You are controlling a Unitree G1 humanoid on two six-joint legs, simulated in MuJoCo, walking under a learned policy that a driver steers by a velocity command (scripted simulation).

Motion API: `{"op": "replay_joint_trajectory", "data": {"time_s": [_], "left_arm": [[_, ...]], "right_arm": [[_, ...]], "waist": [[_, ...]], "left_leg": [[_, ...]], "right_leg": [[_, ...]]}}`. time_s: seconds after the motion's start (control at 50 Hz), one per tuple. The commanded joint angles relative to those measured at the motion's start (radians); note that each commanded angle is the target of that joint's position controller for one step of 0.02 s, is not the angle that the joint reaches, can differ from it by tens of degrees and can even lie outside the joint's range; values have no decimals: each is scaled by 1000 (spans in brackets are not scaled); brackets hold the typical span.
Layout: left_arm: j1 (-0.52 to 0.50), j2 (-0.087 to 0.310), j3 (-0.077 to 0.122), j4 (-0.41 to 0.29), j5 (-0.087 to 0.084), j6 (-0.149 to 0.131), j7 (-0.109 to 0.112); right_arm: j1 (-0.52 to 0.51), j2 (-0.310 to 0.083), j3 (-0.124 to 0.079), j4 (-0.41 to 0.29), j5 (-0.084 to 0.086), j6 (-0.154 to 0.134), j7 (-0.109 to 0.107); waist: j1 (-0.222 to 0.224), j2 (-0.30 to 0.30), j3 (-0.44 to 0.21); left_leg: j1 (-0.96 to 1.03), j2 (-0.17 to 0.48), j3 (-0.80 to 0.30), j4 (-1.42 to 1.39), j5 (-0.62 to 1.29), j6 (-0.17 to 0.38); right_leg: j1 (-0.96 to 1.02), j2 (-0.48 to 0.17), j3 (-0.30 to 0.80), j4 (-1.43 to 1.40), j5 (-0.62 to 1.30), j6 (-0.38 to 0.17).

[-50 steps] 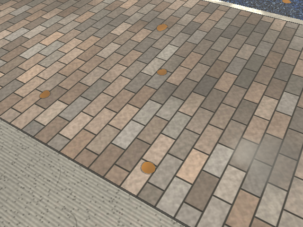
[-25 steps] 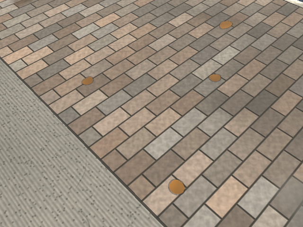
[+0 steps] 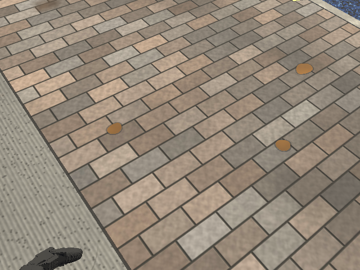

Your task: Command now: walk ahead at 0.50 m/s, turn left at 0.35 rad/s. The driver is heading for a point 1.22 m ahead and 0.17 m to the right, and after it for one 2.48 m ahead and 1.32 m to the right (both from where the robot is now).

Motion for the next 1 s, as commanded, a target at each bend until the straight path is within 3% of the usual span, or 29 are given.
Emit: {"op": "replay_joint_trajectory", "data": {"time_s": [0.02,0.04,0.06,0.08,0.1,0.12,0.14,0.16,0.18,0.2,0.22,0.26,0.36,0.44,0.5,0.54,0.56,0.58,0.6,0.62,0.64,0.66,0.68,0.7,0.74,0.8,0.86,0.92,1.0], "left_arm": [[-55,113,32,-85,-4,-27,-13],[-22,121,37,-81,-4,-30,-13],[60,140,50,-60,0,-33,-8],[193,179,64,-43,12,-38,-2],[339,269,90,-20,25,-32,1],[415,240,93,31,-5,-17,-12],[371,157,69,15,-20,-13,-13],[306,125,57,2,-13,-4,-11],[257,106,47,-1,-4,2,-12],[230,87,40,-2,4,1,-13],[219,82,37,0,8,0,-14],[231,91,40,12,-2,-5,-16],[279,139,54,47,-15,7,-4],[358,156,56,88,-26,22,-1],[381,165,59,110,-29,39,4],[371,182,65,115,-28,50,10],[360,186,64,114,-30,55,11],[356,167,55,109,-24,57,12],[349,110,30,73,3,53,14],[490,2,1,70,-14,36,10],[423,118,29,84,-37,26,8],[333,155,45,54,-53,23,7],[293,142,44,47,-46,25,11],[279,131,49,46,-33,33,13],[323,91,49,61,-36,59,11],[292,64,50,42,-31,82,14],[227,54,48,15,-27,78,6],[126,34,38,-19,-24,70,-15],[1,24,29,-89,-25,70,-41]], "right_arm": [[42,-137,-32,-30,-5,-2,-8],[35,-141,-33,-28,-8,2,-7],[25,-128,-28,-32,-10,4,-5],[16,-90,-11,-44,-19,2,0],[121,-34,10,-56,-12,-10,1],[175,-41,16,-47,5,-20,2],[80,-135,-5,-53,18,-23,2],[-23,-144,-7,-76,13,-23,3],[-79,-128,-4,-92,-4,-24,5],[-87,-116,-8,-94,-16,-24,6],[-70,-97,-6,-89,-16,-21,9],[-53,-61,2,-82,-16,-16,11],[-210,-22,22,-127,-23,-27,16],[-333,-23,24,-160,-9,-37,32],[-384,-42,18,-187,-5,-44,47],[-350,-68,8,-183,-7,-49,51],[-275,-91,-6,-164,-12,-51,48],[-127,-139,-30,-123,-17,-51,38],[65,-221,-52,-94,-33,-47,24],[93,-263,-59,-77,-33,-38,29],[89,-164,-36,-81,-23,-36,28],[29,-133,-24,-79,-18,-37,25],[-42,-112,-16,-82,-23,-41,26],[-92,-84,-10,-80,-28,-45,30],[-134,-62,-9,-67,-38,-61,32],[-139,-83,-20,-34,-39,-77,27],[-123,-100,-26,-6,-41,-73,14],[-104,-126,-31,11,-35,-62,4],[-31,-157,-42,48,-19,-35,-2]], "waist": [[17,151,-27],[39,167,-30],[84,166,-66],[147,131,-185],[152,-74,-350],[154,-267,-382],[175,-126,-229],[169,-39,-120],[145,4,-37],[117,-9,-12],[99,-34,-10],[86,-53,-22],[126,-28,-2],[171,-29,21],[164,-36,37],[128,-46,12],[78,-42,-34],[7,-23,-132],[-62,99,-297],[7,354,-415],[-37,228,-339],[-25,185,-197],[11,127,-128],[39,124,-75],[85,153,-52],[101,116,-7],[88,98,14],[49,81,41],[2,67,80]], "left_leg": [[5,285,-204,-19,247,119],[24,291,-214,13,306,110],[28,256,-197,94,422,90],[-35,206,-148,292,429,60],[-335,76,-32,635,185,-15],[-574,30,-1,853,-272,-48],[-677,86,-45,930,-231,-41],[-689,131,-2,929,-145,-39],[-674,167,31,864,-81,-42],[-633,203,40,799,-34,-44],[-583,218,53,762,-10,-49],[-553,226,83,700,18,-63],[-543,225,120,380,247,-88],[-483,189,144,219,360,-84],[-493,179,136,156,292,-51],[-415,158,152,123,228,-23],[-280,133,173,88,227,-2],[-51,144,164,85,251,28],[267,352,-55,125,292,95],[533,552,-472,26,77,226],[455,526,-488,-39,-61,187],[327,497,-337,-66,-34,148],[196,456,-233,-99,52,129],[100,421,-151,-137,117,121],[-10,385,-36,-201,199,115],[-52,384,83,-244,324,121],[-17,367,183,-254,383,109],[8,357,265,-260,396,88],[147,403,308,-222,447,79]], "right_leg": [[116,25,-27,-43,-68,-40],[156,32,-42,-61,-116,-62],[270,46,-64,-102,-127,-95],[489,-43,11,-69,-108,-155],[873,-250,342,-62,-170,-302],[981,-364,680,-201,-424,-379],[880,-334,630,-240,-581,-331],[752,-291,484,-253,-537,-292],[624,-242,380,-286,-422,-282],[551,-207,313,-309,-331,-271],[502,-177,262,-332,-270,-264],[468,-154,184,-360,-156,-277],[472,-127,47,-394,-19,-265],[505,-139,20,-379,-40,-247],[598,-185,39,-337,-6,-229],[640,-197,36,-272,119,-209],[622,-172,19,-175,262,-191],[547,-121,-11,0,300,-164],[329,-51,-52,320,4,-126],[-33,99,-48,625,-653,-76],[-129,54,56,729,-661,-80],[-172,15,41,733,-564,-85],[-134,-26,19,696,-478,-78],[-102,-51,17,653,-421,-70],[-11,-78,18,628,-357,-59],[-53,-84,29,582,-272,-41],[-98,-77,29,436,-126,-36],[-71,-66,-37,262,-11,-48],[-123,-53,-94,141,-53,-80]]}}
Keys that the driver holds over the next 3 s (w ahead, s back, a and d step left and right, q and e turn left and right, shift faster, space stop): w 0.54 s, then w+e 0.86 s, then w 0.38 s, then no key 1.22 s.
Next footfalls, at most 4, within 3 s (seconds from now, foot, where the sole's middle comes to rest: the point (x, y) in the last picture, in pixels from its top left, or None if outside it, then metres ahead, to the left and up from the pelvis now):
0.08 right None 0.22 -0.14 -0.78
0.58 left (135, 265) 0.49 0.12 -0.78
1.14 right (198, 193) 0.77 -0.14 -0.78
1.62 left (169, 132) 1.10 -0.04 -0.78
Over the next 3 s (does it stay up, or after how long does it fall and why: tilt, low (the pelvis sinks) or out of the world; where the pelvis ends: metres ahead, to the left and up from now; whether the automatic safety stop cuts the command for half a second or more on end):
stays up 1.18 -0.19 0.00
